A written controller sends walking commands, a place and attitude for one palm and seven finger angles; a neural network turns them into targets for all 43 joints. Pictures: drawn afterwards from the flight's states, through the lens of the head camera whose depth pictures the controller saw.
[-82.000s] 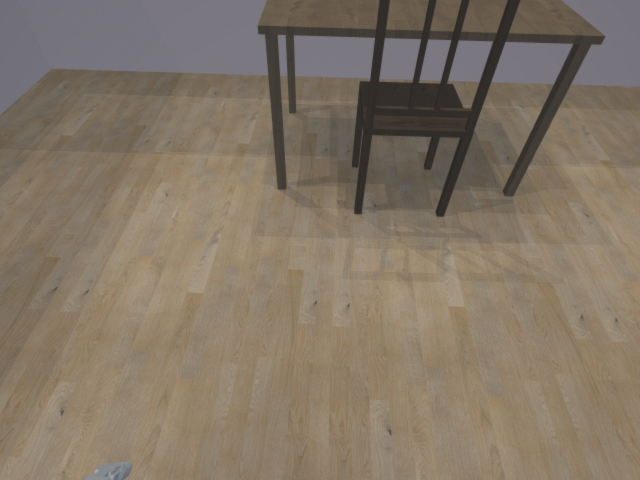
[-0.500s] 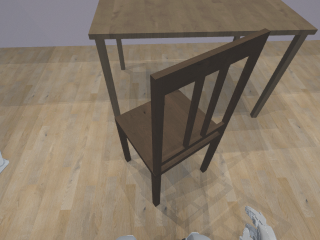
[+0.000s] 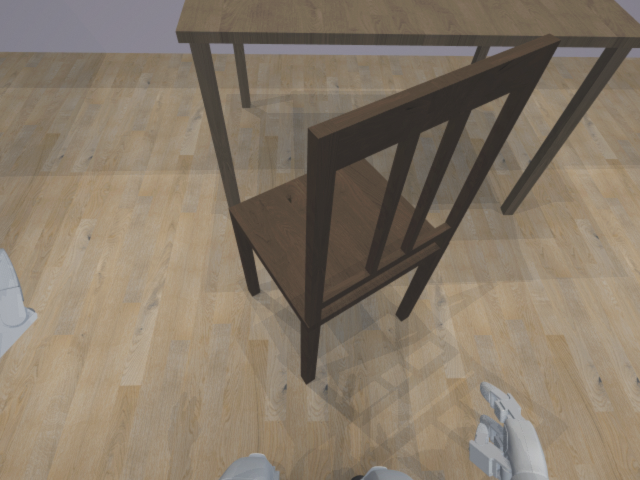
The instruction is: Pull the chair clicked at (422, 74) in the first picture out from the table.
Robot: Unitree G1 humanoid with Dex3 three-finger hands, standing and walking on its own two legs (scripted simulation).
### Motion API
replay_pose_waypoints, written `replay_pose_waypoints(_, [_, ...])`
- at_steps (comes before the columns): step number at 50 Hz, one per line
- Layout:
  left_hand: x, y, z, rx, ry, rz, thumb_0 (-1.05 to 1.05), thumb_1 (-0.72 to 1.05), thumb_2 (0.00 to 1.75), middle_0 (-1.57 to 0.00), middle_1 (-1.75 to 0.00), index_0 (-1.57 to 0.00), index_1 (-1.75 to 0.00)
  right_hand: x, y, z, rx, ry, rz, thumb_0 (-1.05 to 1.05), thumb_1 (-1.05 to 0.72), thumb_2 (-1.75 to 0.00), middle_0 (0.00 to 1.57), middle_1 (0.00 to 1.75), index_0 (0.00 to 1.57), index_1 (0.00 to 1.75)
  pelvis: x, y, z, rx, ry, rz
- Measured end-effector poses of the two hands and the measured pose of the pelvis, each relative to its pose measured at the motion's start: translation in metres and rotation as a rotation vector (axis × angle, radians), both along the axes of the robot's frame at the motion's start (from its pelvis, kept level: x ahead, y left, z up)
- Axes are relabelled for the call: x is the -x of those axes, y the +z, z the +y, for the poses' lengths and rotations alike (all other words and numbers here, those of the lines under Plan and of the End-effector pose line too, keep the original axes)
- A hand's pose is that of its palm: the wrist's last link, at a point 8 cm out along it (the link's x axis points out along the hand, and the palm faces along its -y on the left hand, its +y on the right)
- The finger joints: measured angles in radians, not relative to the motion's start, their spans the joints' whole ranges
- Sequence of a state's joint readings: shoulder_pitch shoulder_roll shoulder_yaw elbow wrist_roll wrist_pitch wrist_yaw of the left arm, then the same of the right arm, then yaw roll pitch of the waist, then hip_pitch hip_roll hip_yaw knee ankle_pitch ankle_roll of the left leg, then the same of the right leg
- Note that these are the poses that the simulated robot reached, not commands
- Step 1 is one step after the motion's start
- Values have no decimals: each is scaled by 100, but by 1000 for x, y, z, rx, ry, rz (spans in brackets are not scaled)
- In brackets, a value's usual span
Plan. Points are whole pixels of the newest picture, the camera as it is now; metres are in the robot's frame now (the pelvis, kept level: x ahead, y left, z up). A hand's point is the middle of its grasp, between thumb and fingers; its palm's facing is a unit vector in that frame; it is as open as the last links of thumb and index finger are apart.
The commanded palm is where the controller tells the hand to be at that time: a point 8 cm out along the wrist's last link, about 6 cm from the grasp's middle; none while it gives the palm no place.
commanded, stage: step back with the hand held close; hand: left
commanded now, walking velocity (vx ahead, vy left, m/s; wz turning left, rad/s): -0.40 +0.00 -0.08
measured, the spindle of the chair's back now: (386, 215) +0.52 -0.09 -0.04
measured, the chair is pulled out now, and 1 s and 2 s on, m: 0.41 0.41 0.41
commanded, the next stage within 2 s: stop stepping back and stand still in 0.32 s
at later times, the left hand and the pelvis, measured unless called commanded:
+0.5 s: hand (44, 442) +0.14 +0.19 +0.18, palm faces +0.21 -0.74 -0.64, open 7.4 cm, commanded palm +0.06 +0.25 +0.19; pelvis -0.12 -0.03 +0.00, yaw -7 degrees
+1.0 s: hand out of the picture +0.05 +0.23 +0.19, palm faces +0.37 -0.79 -0.49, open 7.4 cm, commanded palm +0.00 +0.27 +0.19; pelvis -0.17 -0.02 +0.01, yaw -5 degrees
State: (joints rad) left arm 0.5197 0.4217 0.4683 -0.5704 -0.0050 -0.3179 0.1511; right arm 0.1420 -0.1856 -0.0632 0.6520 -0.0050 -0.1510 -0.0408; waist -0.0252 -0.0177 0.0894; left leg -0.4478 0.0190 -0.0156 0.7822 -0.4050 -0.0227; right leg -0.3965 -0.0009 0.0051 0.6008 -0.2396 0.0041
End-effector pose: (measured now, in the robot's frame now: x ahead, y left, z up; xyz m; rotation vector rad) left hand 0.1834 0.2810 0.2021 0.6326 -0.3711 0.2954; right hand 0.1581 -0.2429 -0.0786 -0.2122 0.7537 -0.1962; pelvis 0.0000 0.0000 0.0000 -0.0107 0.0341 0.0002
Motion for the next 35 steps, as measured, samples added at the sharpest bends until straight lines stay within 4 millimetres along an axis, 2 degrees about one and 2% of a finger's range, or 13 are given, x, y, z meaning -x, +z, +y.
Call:
replay_pose_waypoints(5, [11, -9, 21, -34, -13, 70, 1, 88, 90, -22, -31, -21, -30, 15, 11, 3, 47, -38, 4, 1, -90, -90, 20, 30, 20, 30, 12, 1, 13, -12, -4, 19])
replay_pose_waypoints(9, [24, -13, 30, -5, -5, 100, 1, 88, 90, -21, -31, -21, -30, 31, 20, 13, 45, -32, -8, 1, -91, -90, 20, 30, 20, 30, 27, 8, 15, 2, -48, 9])
replay_pose_waypoints(14, [38, 5, 11, 50, -55, 22, 1, 88, 90, -21, -31, -21, -30, 58, 24, 21, 2, -6, -21, 1, -90, -90, 20, 30, 20, 30, 49, 16, 12, 38, -81, 0])
replay_pose_waypoints(18, [47, 19, -11, -5, -106, -11, 1, 88, 90, -21, -31, -21, -30, 82, 16, 17, -41, -20, -31, 1, -90, -90, 20, 30, 20, 30, 70, 15, 1, 30, -105, 6])
replay_pose_waypoints(22, [60, 16, -30, -92, -104, 48, 1, 89, 90, -21, -31, -21, -30, 111, -1, -1, -86, -41, -40, 1, -90, -90, 20, 30, 20, 30, 97, 5, -18, 5, -121, 18])
replay_pose_waypoints(26, [85, 5, -53, -103, -105, 181, 1, 89, 90, -21, -31, -21, -30, 152, -17, -28, -119, -94, 15, 1, -90, -90, 20, 30, 20, 30, 121, 6, -32, 29, -120, -3])
replay_pose_waypoints(28, [100, 1, -61, -83, -102, 241, 1, 88, 90, -21, -31, -21, -30, 176, -15, -42, -115, -138, 62, 1, -90, -90, 20, 30, 20, 30, 126, 11, -37, -13, -134, -3])
replay_pose_waypoints(31, [118, -5, -61, -65, -69, 291, 1, 88, 90, -22, -31, -22, -30, 206, -6, -63, -74, -196, 97, 1, -90, -90, 20, 30, 20, 30, 131, 17, -43, -57, -145, -2])
replay_pose_waypoints(35, [129, -7, -49, -24, -10, 237, 1, 88, 90, -22, -31, -22, -30, 229, 4, -84, 5, -214, 98, 1, -91, -90, 20, 30, 20, 30, 138, 18, -45, -67, -126, -7])
